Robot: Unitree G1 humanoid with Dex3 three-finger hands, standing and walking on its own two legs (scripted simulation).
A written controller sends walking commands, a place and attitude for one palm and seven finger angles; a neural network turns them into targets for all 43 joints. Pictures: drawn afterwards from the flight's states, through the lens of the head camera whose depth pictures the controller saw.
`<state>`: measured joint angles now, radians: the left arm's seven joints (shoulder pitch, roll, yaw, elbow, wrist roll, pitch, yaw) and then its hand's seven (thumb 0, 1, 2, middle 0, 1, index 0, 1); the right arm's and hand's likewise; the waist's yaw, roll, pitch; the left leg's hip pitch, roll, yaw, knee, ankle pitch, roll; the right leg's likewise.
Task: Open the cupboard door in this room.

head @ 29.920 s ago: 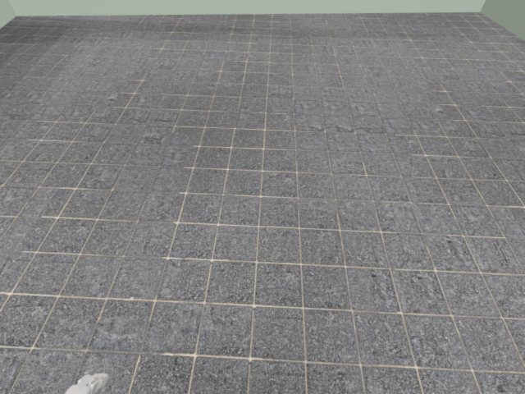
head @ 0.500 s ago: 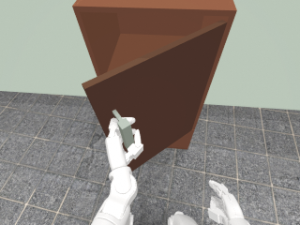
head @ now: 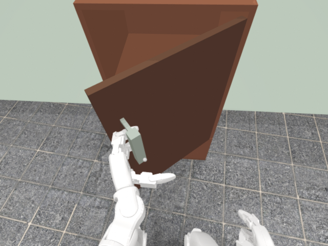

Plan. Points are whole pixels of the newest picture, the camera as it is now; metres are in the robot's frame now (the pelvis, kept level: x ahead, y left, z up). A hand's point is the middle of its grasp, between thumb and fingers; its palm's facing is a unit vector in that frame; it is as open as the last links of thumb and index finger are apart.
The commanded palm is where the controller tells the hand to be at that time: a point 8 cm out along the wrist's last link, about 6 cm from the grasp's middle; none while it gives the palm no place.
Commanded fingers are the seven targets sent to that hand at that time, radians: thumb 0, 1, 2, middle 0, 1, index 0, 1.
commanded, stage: open thumb and fingers to let go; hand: left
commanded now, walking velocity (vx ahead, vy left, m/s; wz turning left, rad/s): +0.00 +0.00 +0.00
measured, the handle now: (132, 141) +0.36 +0.09 +0.04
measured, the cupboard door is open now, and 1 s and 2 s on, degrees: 40 43 43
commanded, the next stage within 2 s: slide the hand sideways off the handle in 0.20 s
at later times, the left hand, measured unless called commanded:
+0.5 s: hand (141, 177) +0.27 +0.06 +0.03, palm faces -0.22 -0.97 -0.04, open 16.2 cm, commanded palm +0.26 +0.10 +0.03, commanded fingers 0.00 -0.50 0.30 -0.15 -0.30 -0.15 -0.30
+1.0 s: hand (125, 192) +0.24 +0.09 +0.04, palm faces -0.11 -0.99 +0.03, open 16.3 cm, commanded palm +0.22 +0.15 +0.03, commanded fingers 0.00 -0.50 0.30 -0.15 -0.30 -0.15 -0.30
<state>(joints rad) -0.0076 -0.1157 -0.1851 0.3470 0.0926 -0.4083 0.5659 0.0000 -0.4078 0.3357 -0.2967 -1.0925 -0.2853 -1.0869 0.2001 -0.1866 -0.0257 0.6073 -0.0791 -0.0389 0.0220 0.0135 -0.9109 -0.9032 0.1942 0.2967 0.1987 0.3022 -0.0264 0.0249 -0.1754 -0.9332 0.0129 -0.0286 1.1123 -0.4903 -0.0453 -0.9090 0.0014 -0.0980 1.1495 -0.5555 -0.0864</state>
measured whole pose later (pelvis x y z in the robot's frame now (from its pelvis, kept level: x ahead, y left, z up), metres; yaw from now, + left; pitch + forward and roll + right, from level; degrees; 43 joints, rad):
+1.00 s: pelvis -0.01 +0.05 -0.01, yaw -2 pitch +16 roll -1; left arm 0.26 0.03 -0.28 0.03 0.02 -0.39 0.14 -0.01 -0.50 0.30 -0.15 -0.30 -0.15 -0.30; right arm 0.22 -0.19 0.02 0.42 -0.01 0.00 0.03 0.01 -0.91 -0.90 0.20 0.30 0.20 0.30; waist -0.01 0.03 -0.16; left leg -0.96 0.00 0.01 1.21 -0.53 0.03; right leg -0.92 -0.01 -0.06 1.20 -0.56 -0.02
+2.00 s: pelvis +0.00 +0.03 +0.02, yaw -1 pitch +11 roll -2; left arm 0.56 0.22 0.04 -0.27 -0.23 -0.26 -0.15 -0.01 -0.50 0.30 -0.15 -0.30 -0.15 -0.30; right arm 0.30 -0.23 0.02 0.39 0.04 -0.04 -0.06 0.02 -0.91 -0.90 0.20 0.30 0.20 0.30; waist -0.01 0.05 -0.17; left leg -0.78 0.02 -0.03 1.08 -0.50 0.00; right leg -0.72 0.01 -0.09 1.04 -0.52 -0.04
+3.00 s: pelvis +0.03 +0.05 +0.09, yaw -2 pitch -4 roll +0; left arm 0.47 0.33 0.33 -0.41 -0.08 -0.05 0.12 0.01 0.84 0.87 -0.20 -0.30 -0.20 -0.30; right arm 0.21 -0.24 0.03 0.60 0.01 -0.10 -0.08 0.01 -0.91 -0.90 0.20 0.30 0.20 0.30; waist 0.06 0.06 0.00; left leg -0.13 0.00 0.02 0.46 -0.26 0.02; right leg -0.09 0.01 -0.04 0.43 -0.27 -0.01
